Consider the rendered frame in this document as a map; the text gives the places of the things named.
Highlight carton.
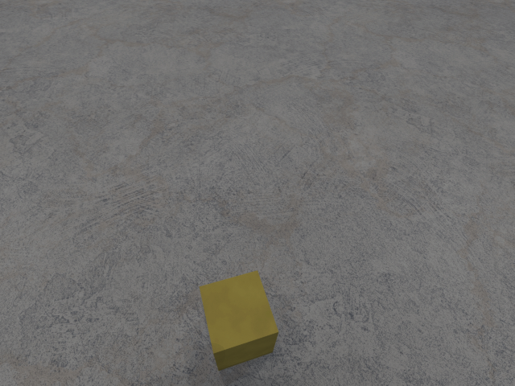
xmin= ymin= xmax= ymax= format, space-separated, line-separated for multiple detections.
xmin=200 ymin=271 xmax=278 ymax=371

